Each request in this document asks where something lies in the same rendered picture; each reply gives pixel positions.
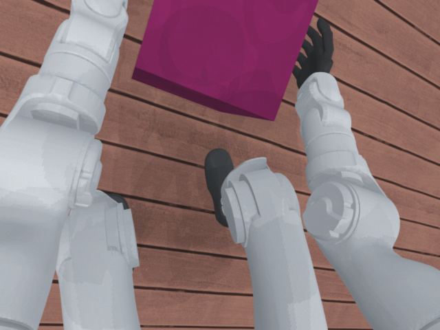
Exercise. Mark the right robot hand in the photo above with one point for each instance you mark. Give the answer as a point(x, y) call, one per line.
point(318, 55)

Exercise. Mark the robot left forearm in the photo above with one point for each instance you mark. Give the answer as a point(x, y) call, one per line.
point(78, 68)

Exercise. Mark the robot right thigh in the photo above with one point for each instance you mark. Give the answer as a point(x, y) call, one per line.
point(284, 285)

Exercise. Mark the left robot upper arm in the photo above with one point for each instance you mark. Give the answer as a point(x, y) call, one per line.
point(45, 171)

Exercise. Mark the robot right forearm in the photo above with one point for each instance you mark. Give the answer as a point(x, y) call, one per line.
point(325, 128)

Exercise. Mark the right robot foot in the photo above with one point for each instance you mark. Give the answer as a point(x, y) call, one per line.
point(218, 164)

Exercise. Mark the right robot upper arm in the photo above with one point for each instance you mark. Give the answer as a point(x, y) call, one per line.
point(356, 229)

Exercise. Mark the carton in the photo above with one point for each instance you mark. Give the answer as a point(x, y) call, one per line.
point(233, 56)

